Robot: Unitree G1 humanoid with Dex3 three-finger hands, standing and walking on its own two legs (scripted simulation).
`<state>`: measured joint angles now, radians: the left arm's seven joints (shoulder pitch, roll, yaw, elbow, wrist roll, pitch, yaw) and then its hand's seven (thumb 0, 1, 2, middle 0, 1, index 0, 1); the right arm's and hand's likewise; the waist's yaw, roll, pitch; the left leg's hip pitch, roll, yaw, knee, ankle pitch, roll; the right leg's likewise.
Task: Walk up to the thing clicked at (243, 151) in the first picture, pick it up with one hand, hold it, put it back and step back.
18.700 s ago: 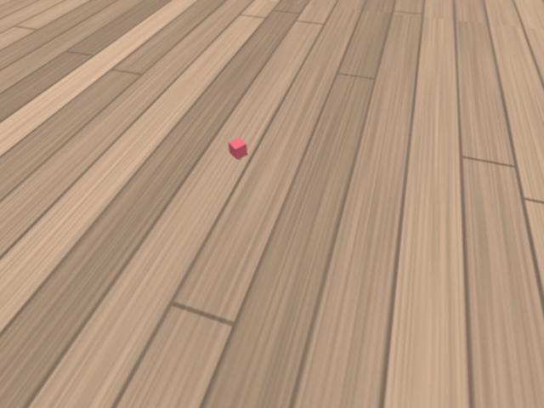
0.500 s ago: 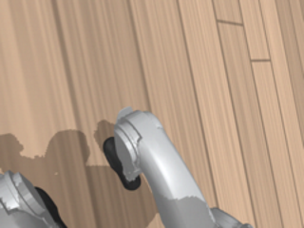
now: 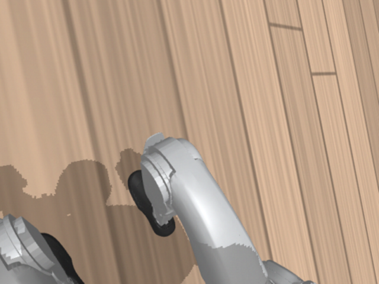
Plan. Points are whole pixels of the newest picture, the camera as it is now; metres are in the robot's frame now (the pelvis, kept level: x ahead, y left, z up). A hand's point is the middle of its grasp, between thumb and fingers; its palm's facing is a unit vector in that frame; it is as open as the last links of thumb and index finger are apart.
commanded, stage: settle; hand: left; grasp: from above
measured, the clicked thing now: out of the picture +0.46 +0.34 -0.29
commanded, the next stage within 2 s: lift in 0.86 s
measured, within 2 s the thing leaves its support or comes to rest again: leaves its support in 0.30 s
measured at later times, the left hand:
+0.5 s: hand out of the picture +0.46 +0.35 -0.22, palm faces -0.20 -0.35 -0.92, open 9.9 cm
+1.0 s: hand out of the picture +0.45 +0.34 -0.15, palm faces -0.22 -0.36 -0.91, open 9.9 cm
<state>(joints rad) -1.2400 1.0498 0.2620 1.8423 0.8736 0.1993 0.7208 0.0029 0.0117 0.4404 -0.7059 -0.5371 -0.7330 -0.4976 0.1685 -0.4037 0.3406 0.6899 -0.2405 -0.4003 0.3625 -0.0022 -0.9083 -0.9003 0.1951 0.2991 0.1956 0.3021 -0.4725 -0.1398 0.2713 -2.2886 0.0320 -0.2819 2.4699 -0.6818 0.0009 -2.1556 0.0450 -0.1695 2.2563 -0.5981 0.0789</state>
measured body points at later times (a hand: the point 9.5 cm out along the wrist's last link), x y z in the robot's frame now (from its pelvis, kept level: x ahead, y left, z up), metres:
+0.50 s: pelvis +0.01 +0.00 +0.01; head +0.28 +0.12 +0.34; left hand +0.47 +0.36 -0.17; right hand +0.02 -0.25 -0.04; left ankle +0.08 +0.13 -0.30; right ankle +0.14 -0.13 -0.29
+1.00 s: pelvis +0.01 -0.01 +0.01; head +0.26 +0.07 +0.38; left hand +0.46 +0.35 -0.10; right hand +0.06 -0.27 -0.08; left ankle +0.08 +0.13 -0.30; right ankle +0.14 -0.13 -0.30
